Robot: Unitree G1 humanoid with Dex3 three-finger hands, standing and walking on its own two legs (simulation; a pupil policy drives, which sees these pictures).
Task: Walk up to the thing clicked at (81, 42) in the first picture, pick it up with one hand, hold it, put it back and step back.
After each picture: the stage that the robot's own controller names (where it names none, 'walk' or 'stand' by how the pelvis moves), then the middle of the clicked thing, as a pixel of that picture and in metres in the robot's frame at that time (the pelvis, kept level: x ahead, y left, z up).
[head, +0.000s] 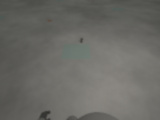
stand; (81, 40) +1.92 +0.28 -0.72
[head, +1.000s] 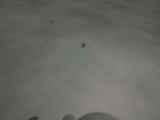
walk; (83, 45) +1.79 +0.16 -0.71
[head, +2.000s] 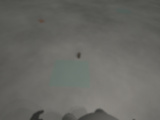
walk; (79, 55) +1.21 +0.20 -0.71
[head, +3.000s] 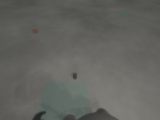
walk; (75, 76) +0.74 +0.21 -0.71
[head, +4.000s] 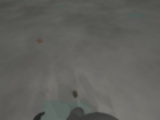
walk; (75, 94) +0.46 +0.25 -0.70
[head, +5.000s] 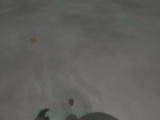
stand; (71, 102) +0.36 +0.21 -0.71
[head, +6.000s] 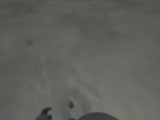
stand; (71, 105) +0.32 +0.21 -0.72
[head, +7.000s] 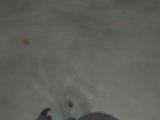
stand; (70, 104) +0.31 +0.22 -0.72
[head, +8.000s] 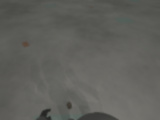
stand; (69, 105) +0.32 +0.23 -0.72
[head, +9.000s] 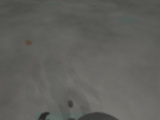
stand; (70, 104) +0.33 +0.22 -0.73
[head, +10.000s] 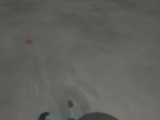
stand; (70, 104) +0.33 +0.22 -0.73
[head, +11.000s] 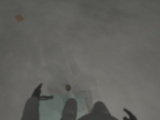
go down; (68, 87) +0.37 +0.21 -0.63
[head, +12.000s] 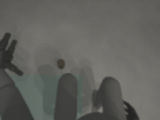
go down; (61, 64) +0.43 +0.23 -0.30
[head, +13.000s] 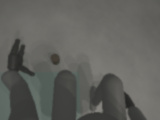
close in; (55, 59) +0.42 +0.25 -0.26
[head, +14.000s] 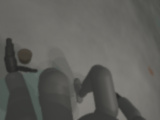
close; (25, 57) +0.42 +0.28 -0.22
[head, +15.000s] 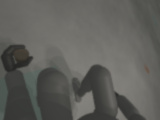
close; (21, 56) +0.41 +0.28 -0.22
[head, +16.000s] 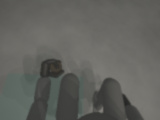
lift; (56, 69) +0.33 +0.25 -0.08
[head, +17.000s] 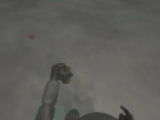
hold; (65, 75) +0.33 +0.17 +0.04
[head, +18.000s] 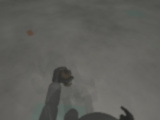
hold; (67, 78) +0.32 +0.17 -0.01
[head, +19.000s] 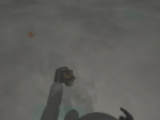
hold; (68, 78) +0.32 +0.16 -0.01
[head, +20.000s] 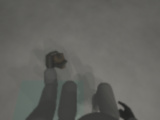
crouch; (60, 61) +0.42 +0.20 -0.09
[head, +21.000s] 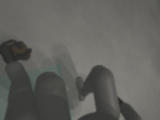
lower; (22, 52) +0.44 +0.29 -0.23
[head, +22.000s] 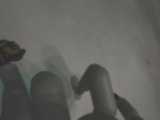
lower; (14, 52) +0.44 +0.30 -0.23
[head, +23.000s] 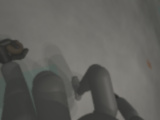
lower; (17, 51) +0.43 +0.29 -0.23
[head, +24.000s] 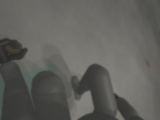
lower; (15, 51) +0.44 +0.29 -0.23
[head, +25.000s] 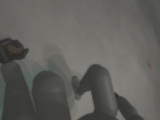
loosen; (17, 51) +0.44 +0.29 -0.23
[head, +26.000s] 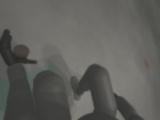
withdraw; (21, 53) +0.43 +0.27 -0.23
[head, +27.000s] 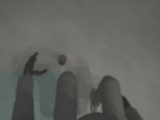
walk; (62, 60) +0.45 +0.22 -0.29
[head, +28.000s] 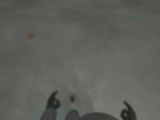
stand; (72, 98) +0.38 +0.17 -0.65
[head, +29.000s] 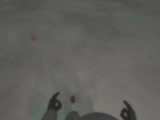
stand; (73, 99) +0.39 +0.18 -0.67
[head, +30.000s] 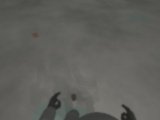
stand; (73, 97) +0.39 +0.18 -0.67
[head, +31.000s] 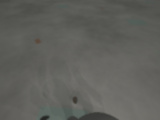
walk; (75, 100) +0.40 +0.19 -0.72
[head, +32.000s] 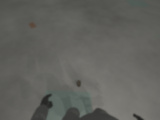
walk; (78, 83) +0.50 +0.12 -0.69
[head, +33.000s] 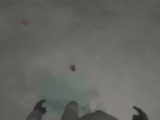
walk; (73, 68) +0.74 +0.26 -0.69
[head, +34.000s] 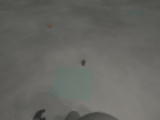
stand; (83, 62) +1.04 +0.17 -0.70
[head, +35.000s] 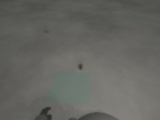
stand; (80, 66) +1.03 +0.19 -0.72
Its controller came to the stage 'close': yes
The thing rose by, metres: 0.71
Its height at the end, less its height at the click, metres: +0.00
